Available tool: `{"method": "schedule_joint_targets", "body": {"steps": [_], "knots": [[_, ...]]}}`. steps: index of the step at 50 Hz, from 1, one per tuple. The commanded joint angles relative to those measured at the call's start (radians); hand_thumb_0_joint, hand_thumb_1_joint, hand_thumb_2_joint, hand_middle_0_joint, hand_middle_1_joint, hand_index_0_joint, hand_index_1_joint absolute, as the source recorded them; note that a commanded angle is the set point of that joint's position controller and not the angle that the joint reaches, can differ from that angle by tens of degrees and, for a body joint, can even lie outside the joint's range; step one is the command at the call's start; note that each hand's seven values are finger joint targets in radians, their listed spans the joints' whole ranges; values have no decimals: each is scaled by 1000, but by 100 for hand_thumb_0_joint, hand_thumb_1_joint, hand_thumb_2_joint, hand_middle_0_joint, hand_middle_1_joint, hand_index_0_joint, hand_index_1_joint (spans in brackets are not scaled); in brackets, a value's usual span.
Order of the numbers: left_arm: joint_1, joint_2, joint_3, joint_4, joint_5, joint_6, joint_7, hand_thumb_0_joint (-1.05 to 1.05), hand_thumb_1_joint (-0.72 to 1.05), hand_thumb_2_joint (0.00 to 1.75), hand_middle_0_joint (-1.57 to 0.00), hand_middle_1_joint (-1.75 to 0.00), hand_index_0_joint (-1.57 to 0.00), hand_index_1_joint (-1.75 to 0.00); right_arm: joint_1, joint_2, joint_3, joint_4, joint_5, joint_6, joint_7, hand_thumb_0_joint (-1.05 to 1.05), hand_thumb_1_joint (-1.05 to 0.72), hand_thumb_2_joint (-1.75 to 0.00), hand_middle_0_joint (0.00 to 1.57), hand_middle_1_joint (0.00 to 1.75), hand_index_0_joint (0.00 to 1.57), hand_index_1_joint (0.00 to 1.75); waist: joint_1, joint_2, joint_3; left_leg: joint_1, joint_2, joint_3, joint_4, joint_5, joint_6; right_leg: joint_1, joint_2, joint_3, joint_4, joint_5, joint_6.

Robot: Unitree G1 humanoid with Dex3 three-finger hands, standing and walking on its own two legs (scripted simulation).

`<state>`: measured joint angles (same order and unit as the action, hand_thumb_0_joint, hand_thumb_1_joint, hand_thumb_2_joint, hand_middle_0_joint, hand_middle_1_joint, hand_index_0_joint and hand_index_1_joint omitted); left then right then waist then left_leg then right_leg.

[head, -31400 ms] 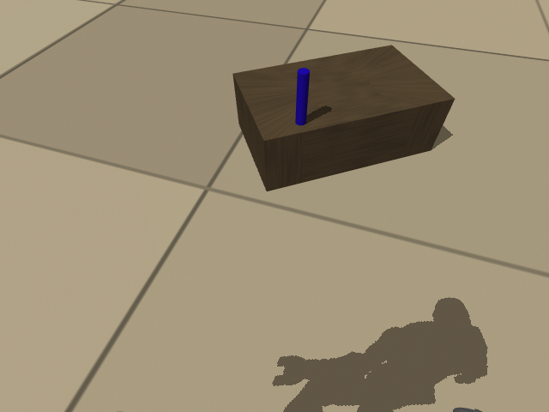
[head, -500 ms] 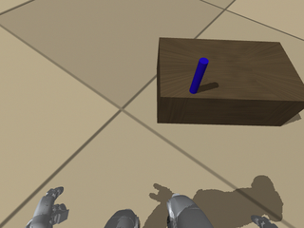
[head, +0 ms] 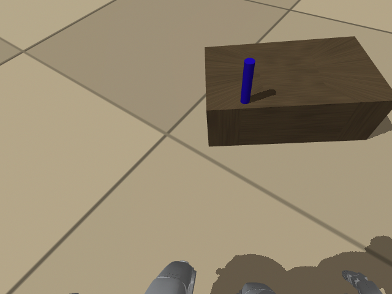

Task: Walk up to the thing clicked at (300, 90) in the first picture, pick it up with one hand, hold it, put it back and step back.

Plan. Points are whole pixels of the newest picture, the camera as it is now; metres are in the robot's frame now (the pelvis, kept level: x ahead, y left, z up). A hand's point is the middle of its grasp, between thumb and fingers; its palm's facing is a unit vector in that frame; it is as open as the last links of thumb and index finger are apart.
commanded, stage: step back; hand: right
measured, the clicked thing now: (247, 82) +1.02 -0.18 -0.31
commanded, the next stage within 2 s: stand in 1.04 s
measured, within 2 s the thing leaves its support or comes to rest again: neither
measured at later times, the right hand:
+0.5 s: hand out of the picture +0.06 -0.26 -0.15, palm faces -0.12 +0.92 -0.36, open 7.4 cm
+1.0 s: hand out of the picture +0.10 -0.22 -0.16, palm faces -0.08 +0.94 -0.33, open 7.4 cm
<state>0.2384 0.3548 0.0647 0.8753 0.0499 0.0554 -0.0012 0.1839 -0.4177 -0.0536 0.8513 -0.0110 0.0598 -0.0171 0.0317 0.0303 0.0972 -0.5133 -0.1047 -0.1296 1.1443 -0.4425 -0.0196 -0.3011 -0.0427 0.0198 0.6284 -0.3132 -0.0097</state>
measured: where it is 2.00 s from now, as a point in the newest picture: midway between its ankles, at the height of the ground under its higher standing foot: outside the picture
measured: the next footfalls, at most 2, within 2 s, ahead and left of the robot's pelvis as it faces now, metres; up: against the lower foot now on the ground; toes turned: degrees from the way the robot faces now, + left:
left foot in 0.14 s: -0.02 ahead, +0.13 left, +0.00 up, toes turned +6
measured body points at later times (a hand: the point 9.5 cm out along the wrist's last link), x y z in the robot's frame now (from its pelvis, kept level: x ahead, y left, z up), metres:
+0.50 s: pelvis -0.05 +0.00 +0.00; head -0.05 -0.01 +0.45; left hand -0.03 +0.31 -0.13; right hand +0.06 -0.30 -0.12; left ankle -0.07 +0.12 -0.72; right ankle -0.02 -0.12 -0.73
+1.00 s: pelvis -0.01 +0.02 +0.00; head +0.01 +0.01 +0.45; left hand +0.07 +0.34 -0.12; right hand +0.11 -0.27 -0.13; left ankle -0.06 +0.12 -0.73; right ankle -0.02 -0.12 -0.73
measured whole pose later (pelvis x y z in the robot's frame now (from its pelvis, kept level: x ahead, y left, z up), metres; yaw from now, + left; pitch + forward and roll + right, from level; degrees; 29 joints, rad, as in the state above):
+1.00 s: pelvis -0.01 +0.02 +0.00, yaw +5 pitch -1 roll +0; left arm 0.09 0.37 0.03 1.01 0.01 -0.03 0.01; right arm 0.12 -0.35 -0.05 1.03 -0.02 -0.02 0.00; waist 0.01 0.02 0.06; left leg -0.19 -0.01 0.02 0.60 -0.39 0.02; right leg -0.25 -0.03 -0.01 0.63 -0.35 0.01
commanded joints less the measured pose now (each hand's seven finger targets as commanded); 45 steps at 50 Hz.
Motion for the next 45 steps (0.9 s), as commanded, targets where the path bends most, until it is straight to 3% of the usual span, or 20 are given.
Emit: {"method": "schedule_joint_targets", "body": {"steps": [1, 4, 6, 7, 9, 10, 13, 17, 19, 20, 21, 22, 27, 30, 32, 34, 36, 38, 40, 45], "knots": [[-50, 268, 85, -114, 11, -53, 32, 0, 90, 90, -20, -30, -20, -30, -17, -147, -34, -66, -7, -45, -8, 0, -90, -90, 20, 30, 20, 30, 31, -235, -120, -62, 62, 45, -231, -55, -12, 264, -175, 177, -177, 106, -169], [-35, 289, 88, -103, 1, -48, 22, 0, 90, 90, -20, -30, -20, -30, -11, -143, -43, -42, -23, -65, -1, 0, -90, -90, 20, 30, 20, 30, 45, -271, -155, 88, 102, 108, -510, -111, 7, 251, -225, 224, -174, -17, -193], [-66, 290, 76, -98, -14, -37, 14, 0, 90, 90, -20, -30, -20, -30, 89, -130, -50, 17, -28, -75, -1, 0, -90, -90, 20, 30, 20, 30, -14, -239, -168, 329, 76, 146, -827, 89, 36, 129, -197, 166, -77, 54, -140], [-36, 233, 52, -97, -13, -35, 13, 0, 90, 90, -20, -30, -20, -30, 106, -155, -66, 44, -34, -80, -3, 0, -90, -90, 20, 30, 20, 30, -11, -116, -175, 474, 103, 49, -833, 127, 51, -16, -146, 110, 37, 36, -89], [-82, 181, 39, -98, -33, -41, 11, 0, 90, 90, -20, -30, -20, -30, 19, -278, -78, 10, -44, -87, -1, 0, -90, -90, 20, 30, 20, 30, -11, 123, -91, 391, 418, -408, -923, -220, 204, -285, 19, -40, 203, -219, -1], [-173, 261, 60, -93, -18, -47, 13, 0, 90, 90, -20, -30, -20, -30, -9, -318, -81, 15, -31, -87, 4, 0, -90, -90, 20, 30, 20, 30, -60, 140, -4, 126, 479, -451, -960, -355, 281, -146, -43, 49, 266, -253, 0], [-80, 220, 52, -37, -36, -64, -13, 0, 90, 90, -20, -30, -20, -30, -104, -179, -39, 3, -37, -98, 7, 0, -90, -90, 20, 30, 20, 30, 14, 113, 23, 169, 294, -110, -856, -56, 177, -48, -9, 3, 126, -95, -13], [-55, 196, 50, 19, -25, -89, -1, 0, 90, 90, -20, -30, -20, -30, -51, -169, -40, 35, -22, -79, 20, 0, -90, -90, 20, 30, 20, 30, 5, 84, -48, 168, 234, -15, -700, 48, 111, 187, 66, -79, -218, 14, -16], [13, 249, 61, 43, -7, -105, 15, 0, 90, 90, -20, -30, -20, -30, -36, -105, -20, 16, -11, -74, 18, 0, -90, -90, 20, 30, 20, 30, 19, -77, -72, 34, 154, 51, -496, 32, 65, 298, -87, 200, -277, -5, -58], [8, 320, 70, 45, -10, -109, 16, 0, 90, 90, -20, -30, -20, -30, -37, -99, -23, 20, -13, -69, 14, 0, -90, -90, 20, 30, 20, 30, 20, -155, -68, 1, 75, 86, -378, -115, 47, 201, -253, 435, -372, -265, -161], [-70, 349, 76, 24, -7, -109, 11, 0, 90, 90, -20, -30, -20, -30, -19, -148, -40, 43, -23, -68, 12, 0, -90, -90, 20, 30, 20, 30, 2, -143, -4, 66, 118, 67, -281, -144, 32, 24, -349, 516, -415, -418, -234], [-128, 327, 71, 4, -9, -110, 10, 0, 90, 90, -20, -30, -20, -30, 25, -166, -47, 62, -22, -72, 16, 0, -90, -90, 20, 30, 20, 30, -36, -108, 25, 133, 157, 40, -323, -94, 35, -57, -337, 478, -404, -438, -237], [-153, 256, 39, 19, -15, -103, 2, 0, 90, 90, -20, -30, -20, -30, 79, -126, -49, 103, -21, -89, 27, 0, -90, -90, 20, 30, 20, 30, -66, -136, -68, 377, 109, 109, -611, 91, 52, -124, -160, 163, -262, -174, -108], [-132, 160, 8, 27, -35, -94, -6, 0, 90, 90, -20, -30, -20, -30, 12, -196, -58, 84, -33, -107, 15, 0, -90, -90, 20, 30, 20, 30, -47, 67, -74, 363, 359, -290, -897, -102, 147, -170, 28, -30, 26, -96, -9], [-121, 214, 24, 51, -31, -95, 0, 0, 90, 90, -20, -30, -20, -30, -59, -221, -58, 75, -28, -106, 17, 0, -90, -90, 20, 30, 20, 30, -25, 33, -31, 246, 398, -270, -870, -43, 206, -61, 4, -9, 67, -163, -11], [-97, 191, 16, 68, -34, -108, 2, 0, 90, 90, -20, -30, -20, -30, -93, -181, -46, 77, -28, -107, 18, 0, -90, -90, 20, 30, 20, 30, -2, 73, -55, 322, 331, -117, -783, 279, 156, -16, 8, -25, -78, -59, -21], [-57, 204, 19, 89, -38, -125, 11, 0, 90, 90, -20, -30, -20, -30, -91, -153, -36, 82, -11, -107, 13, 0, -90, -90, 20, 30, 20, 30, 10, 73, -149, 340, 245, 31, -626, 659, 86, 151, -24, 18, -159, 315, -32], [-13, 250, 30, 108, -40, -129, 22, 0, 90, 90, -20, -30, -20, -30, -71, -134, -32, 83, 1, -101, 7, 0, -90, -90, 20, 30, 20, 30, 8, 28, -202, 248, 181, 84, -522, 596, 46, 276, -99, 123, -118, 517, -81], [-62, 289, 36, 87, -40, -122, 21, 0, 90, 90, -20, -30, -20, -30, -37, -123, -32, 99, -8, -96, 2, 0, -90, -90, 20, 30, 20, 30, -15, -34, -186, 230, 163, 93, -515, 386, 34, 250, -180, 212, -110, 418, -151], [-167, 223, 12, 59, -40, -108, 22, 0, 90, 90, -20, -30, -20, -30, -27, -163, -46, 130, -9, -105, 5, 0, -90, -90, 20, 30, 20, 30, -40, -35, -150, 362, 252, -11, -665, 589, 92, 88, -58, 29, -7, 377, -56]]}}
